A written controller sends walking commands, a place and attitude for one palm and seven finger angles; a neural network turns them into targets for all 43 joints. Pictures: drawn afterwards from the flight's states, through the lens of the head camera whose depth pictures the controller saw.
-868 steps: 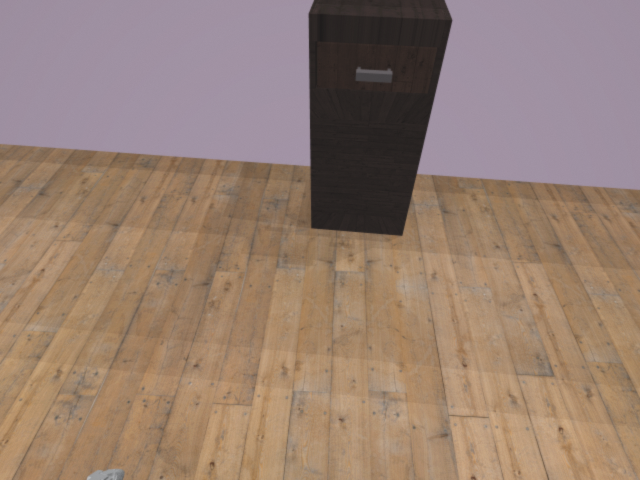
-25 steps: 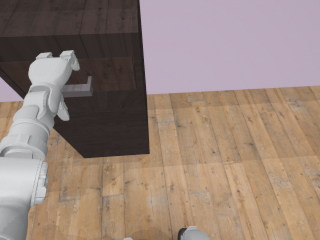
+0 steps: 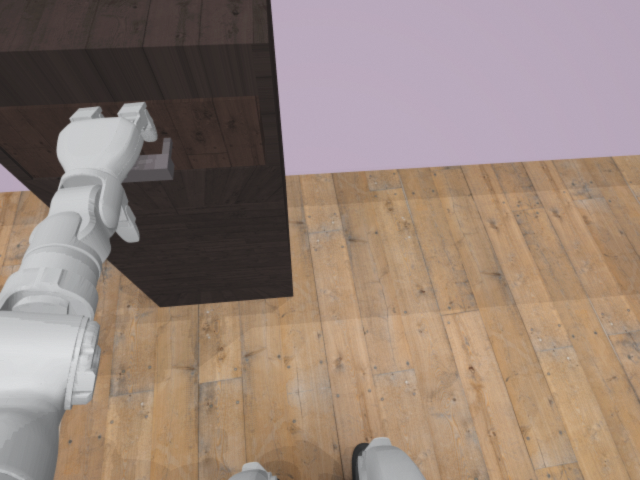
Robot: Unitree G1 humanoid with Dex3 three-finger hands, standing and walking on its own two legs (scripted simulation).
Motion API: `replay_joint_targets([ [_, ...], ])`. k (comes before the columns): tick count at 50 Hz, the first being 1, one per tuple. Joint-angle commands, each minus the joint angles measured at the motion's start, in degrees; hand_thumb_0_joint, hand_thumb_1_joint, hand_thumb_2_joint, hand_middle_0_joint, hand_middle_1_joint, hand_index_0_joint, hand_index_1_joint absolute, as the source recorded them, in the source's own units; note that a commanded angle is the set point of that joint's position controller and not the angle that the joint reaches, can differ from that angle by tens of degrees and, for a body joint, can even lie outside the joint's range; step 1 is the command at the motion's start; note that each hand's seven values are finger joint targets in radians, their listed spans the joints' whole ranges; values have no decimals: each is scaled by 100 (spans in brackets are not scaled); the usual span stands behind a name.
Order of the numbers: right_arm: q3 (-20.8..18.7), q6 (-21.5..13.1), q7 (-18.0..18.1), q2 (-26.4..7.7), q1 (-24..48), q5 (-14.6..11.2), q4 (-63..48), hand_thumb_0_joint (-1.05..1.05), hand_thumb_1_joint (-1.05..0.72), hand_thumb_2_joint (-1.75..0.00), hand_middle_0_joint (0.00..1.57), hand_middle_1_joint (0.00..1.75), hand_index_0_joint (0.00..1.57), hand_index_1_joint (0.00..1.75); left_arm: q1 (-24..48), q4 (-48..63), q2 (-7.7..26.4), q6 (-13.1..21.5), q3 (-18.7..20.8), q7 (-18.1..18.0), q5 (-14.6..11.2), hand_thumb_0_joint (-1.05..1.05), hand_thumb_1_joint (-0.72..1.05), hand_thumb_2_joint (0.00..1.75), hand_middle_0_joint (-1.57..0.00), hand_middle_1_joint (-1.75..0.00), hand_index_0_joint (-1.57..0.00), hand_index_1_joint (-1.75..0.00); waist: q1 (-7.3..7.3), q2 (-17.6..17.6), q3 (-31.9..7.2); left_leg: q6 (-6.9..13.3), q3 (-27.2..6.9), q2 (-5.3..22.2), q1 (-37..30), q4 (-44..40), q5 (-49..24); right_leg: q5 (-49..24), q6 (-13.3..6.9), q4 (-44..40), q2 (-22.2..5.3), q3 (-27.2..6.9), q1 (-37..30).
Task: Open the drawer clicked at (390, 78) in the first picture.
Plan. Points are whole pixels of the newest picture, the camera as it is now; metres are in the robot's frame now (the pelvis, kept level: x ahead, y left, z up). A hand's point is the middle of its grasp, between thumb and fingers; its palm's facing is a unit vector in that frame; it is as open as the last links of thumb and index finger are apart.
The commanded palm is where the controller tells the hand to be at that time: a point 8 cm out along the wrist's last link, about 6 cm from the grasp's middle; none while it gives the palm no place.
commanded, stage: lower the fingers behind the handle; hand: left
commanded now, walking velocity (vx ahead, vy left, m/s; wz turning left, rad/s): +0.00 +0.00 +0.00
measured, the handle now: (132, 157) +0.56 +0.23 +0.00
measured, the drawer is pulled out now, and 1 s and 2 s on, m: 0.00 0.00 0.00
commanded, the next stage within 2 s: close the thumb around the handle in 1.08 s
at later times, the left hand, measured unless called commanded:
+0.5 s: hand (125, 187) +0.50 +0.23 +0.01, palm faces -0.06 -0.03 -1.00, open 13.9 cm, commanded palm +0.49 +0.23 +0.05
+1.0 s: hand (135, 194) +0.51 +0.23 -0.01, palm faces -0.09 -0.03 -1.00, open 13.8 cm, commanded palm +0.49 +0.22 +0.03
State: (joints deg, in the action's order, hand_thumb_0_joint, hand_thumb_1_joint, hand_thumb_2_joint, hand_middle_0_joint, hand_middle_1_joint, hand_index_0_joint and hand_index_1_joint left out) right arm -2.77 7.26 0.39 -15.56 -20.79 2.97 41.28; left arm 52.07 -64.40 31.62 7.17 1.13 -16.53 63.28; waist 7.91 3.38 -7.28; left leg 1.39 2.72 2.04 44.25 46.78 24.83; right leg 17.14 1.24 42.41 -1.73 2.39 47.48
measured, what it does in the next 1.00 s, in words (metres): stands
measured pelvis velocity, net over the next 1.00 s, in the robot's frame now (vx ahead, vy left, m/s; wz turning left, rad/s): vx -0.02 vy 0.00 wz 0.00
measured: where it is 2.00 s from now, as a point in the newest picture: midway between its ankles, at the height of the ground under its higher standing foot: outside the picture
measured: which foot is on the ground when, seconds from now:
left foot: down 0.00-1.00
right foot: down 0.00-1.00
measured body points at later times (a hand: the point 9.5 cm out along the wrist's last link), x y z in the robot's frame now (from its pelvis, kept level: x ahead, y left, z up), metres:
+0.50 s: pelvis -0.01 +0.00 -0.02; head +0.12 +0.00 +0.41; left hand +0.50 +0.23 +0.06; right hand -0.02 -0.28 -0.14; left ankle -0.04 +0.10 -0.70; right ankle +0.02 -0.14 -0.70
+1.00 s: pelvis -0.02 +0.00 -0.03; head +0.13 +0.00 +0.40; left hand +0.50 +0.23 +0.04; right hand -0.05 -0.27 -0.15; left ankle -0.04 +0.10 -0.70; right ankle +0.02 -0.14 -0.70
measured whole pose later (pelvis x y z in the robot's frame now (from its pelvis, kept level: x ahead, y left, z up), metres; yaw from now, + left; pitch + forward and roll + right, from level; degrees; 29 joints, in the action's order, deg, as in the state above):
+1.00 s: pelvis -0.02 +0.00 -0.03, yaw +0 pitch +26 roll -3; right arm -1.1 5.5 0.3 -15.1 -20.7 3.3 42.0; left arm 55.7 -67.3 33.7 5.6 1.2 -17.4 63.5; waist 10.1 3.9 -7.7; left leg 1.6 1.6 2.5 55.8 57.0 27.5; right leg 19.1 1.2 51.2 -1.6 3.0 58.3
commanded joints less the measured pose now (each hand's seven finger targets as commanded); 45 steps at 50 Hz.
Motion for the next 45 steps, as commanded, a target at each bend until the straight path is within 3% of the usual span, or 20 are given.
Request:
replay_joint_targets([
  [1, -350, -23, 108, -1009, -969, -6, -175, 0, -90, -90, 20, 30, 20, 30, 2340, 1035, 1717, 15, 435, -206, -47, 0, -50, 30, -30, -120, -30, -120, 17, 48, -2724, 77, -246, -252, -1326, -280, -3109, -2047, -275, -91, 377, -24, -1735],
  [3, -351, -31, 129, -996, -968, -1, -173, 0, -90, -90, 20, 30, 20, 30, 2525, 1143, 1622, 76, 316, -228, -11, 0, -50, 30, -30, -120, -30, -120, 99, 204, -2742, 69, -279, -245, -1361, -255, -3103, -2000, -279, -54, 368, -22, -1593],
  [4, -355, -40, 117, -985, -971, 2, -167, 0, -90, -90, 20, 30, 20, 30, 2482, 1115, 1550, 94, 279, -243, -1, 0, -50, 30, -30, -120, -30, -120, 67, 281, -2696, 59, -274, -249, -1362, -236, -3039, -1895, -287, -49, 373, -13, -1498],
  [7, -356, -61, 127, -983, -971, 2, -152, 0, -90, -90, 20, 30, 20, 30, 2497, 1023, 1506, 137, 265, -259, -34, 0, -50, 30, -30, -120, -30, -120, 153, 102, -2647, 80, -265, -257, -1241, -157, -2910, -1868, -282, -14, 381, -13, -1424],
  [12, -360, -96, 118, -991, -1019, 36, -114, 0, -90, -90, 20, 30, 20, 30, 2579, 1070, 1618, 207, 347, -318, -5, 0, -50, 30, -30, -120, -30, -120, 148, 262, -2870, 64, -309, -250, -1250, 5, -3012, -1862, -290, 149, 380, -8, -1250],
  [14, -348, -96, 103, -985, -1030, 35, -96, 0, -90, -90, 20, 30, 20, 30, 2438, 830, 1455, 139, 213, -336, -4, 0, -50, 30, -30, -120, -30, -120, 183, 304, -2674, 57, -297, -250, -1120, 33, -2869, -1741, -286, 164, 386, 11, -1098],
  [17, -317, -76, 90, -1030, -1010, 30, -110, 0, -90, -90, 20, 30, 20, 30, 2350, 730, 1679, 79, 386, -330, -14, 0, -50, 30, -30, -120, -30, -120, 131, 136, -2754, 73, -297, -268, -927, 81, -2754, -1741, -290, 237, 385, 1, -1174],
  [19, -313, -79, 89, -1003, -1028, 11, -128, 0, -90, -90, 20, 30, 20, 30, 2457, 652, 1426, 6, 131, -332, 38, 0, -50, 30, -30, -120, -30, -120, 217, 195, -2551, 62, -313, -260, -863, 78, -2638, -1613, -285, 238, 386, 35, -993],
  [20, -310, -82, 77, -1015, -1028, 12, -122, 0, -90, -90, 20, 30, 20, 30, 2382, 597, 1433, -27, 153, -334, 41, 0, -50, 30, -30, -120, -30, -120, 177, 246, -2534, 57, -308, -258, -870, 84, -2606, -1542, -293, 247, 389, 43, -950],
  [22, -295, -74, 84, -1041, -1016, 10, -129, 0, -90, -90, 20, 30, 20, 30, 2366, 479, 1519, -72, 227, -301, 7, 0, -50, 30, -30, -120, -30, -120, 220, 24, -2532, 80, -319, -254, -782, 128, -2529, -1517, -288, 273, 395, 42, -933],
  [24, -284, -88, 91, -1024, -1027, -1, -159, 0, -90, -90, 20, 30, 20, 30, 2429, 459, 1392, -90, 68, -264, 19, 0, -50, 30, -30, -120, -30, -120, 248, 184, -2514, 76, -313, -267, -710, 136, -2298, -1339, -286, 285, 388, 44, -816],
  [26, -256, -101, 101, -1045, -1020, 0, -176, 0, -90, -90, 20, 30, 20, 30, 2441, 449, 1538, -83, 160, -243, 36, 0, -50, 30, -30, -120, -30, -120, 216, 164, -2465, 78, -332, -264, -625, 158, -2229, -1262, -291, 340, 384, 48, -779],
  [27, -267, -116, 111, -1030, -999, 8, -189, 0, -90, -90, 20, 30, 20, 30, 2544, 501, 1486, -34, 149, -230, 16, 0, -50, 30, -30, -120, -30, -120, 278, 97, -2537, 95, -339, -254, -632, 223, -2212, -1255, -289, 365, 394, 36, -700],
  [28, -253, -132, 127, -1046, -1036, 20, -189, 0, -90, -90, 20, 30, 20, 30, 2678, 651, 1690, 42, 251, -242, 47, 0, -50, 30, -30, -120, -30, -120, 252, 208, -2628, 86, -367, -246, -615, 253, -2203, -1234, -285, 426, 375, 31, -689],
  [29, -267, -165, 121, -1009, -1030, 27, -223, 0, -90, -90, 20, 30, 20, 30, 2712, 749, 1533, 110, 146, -252, 52, 0, -50, 30, -30, -120, -30, -120, 263, 370, -2759, 88, -360, -263, -652, 309, -2206, -1223, -293, 456, 380, 16, -635],
  [32, -251, -202, 139, -1049, -1011, 75, -168, 0, -90, -90, 20, 30, 20, 30, 2790, 879, 1991, 271, 515, -352, 62, 0, -50, 30, -30, -120, -30, -120, 236, 283, -2900, 93, -391, -253, -473, 486, -2219, -1236, -293, 631, 373, -2, -560],
  [34, -264, -238, 123, -1026, -1050, 82, -131, 0, -90, -90, 20, 30, 20, 30, 2844, 732, 1742, 209, 307, -466, 124, 0, -50, 30, -30, -120, -30, -120, 324, 448, -2861, 55, -452, -229, -500, 549, -2223, -1092, -296, 707, 372, 62, -263],
  [39, -298, -233, 58, -1046, -1150, 58, -83, 0, -90, -90, 20, 30, 20, 30, 3012, 917, 1695, -26, 285, -551, 83, 0, -50, 30, -30, -120, -30, -120, 315, 630, -3317, -4, -507, -201, -880, 591, -2653, -1294, -290, 703, 400, 94, -334],
  [42, -287, -217, 52, -1049, -1135, 45, -26, 0, -90, -90, 20, 30, 20, 30, 2999, 800, 1594, -180, 232, -495, 27, 0, -50, 30, -30, -120, -30, -120, 349, 505, -3225, 13, -499, -195, -900, 542, -2653, -1306, -282, 617, 413, 100, -383],
  [45, -245, -204, 79, -1056, -1148, 28, -15, 0, -90, -90, 20, 30, 20, 30, 2950, 760, 1738, -222, 253, -368, 17, 0, -50, 30, -30, -120, -30, -120, 330, 486, -3082, 48, -468, -215, -784, 462, -2459, -1293, -280, 553, 406, 82, -516],
])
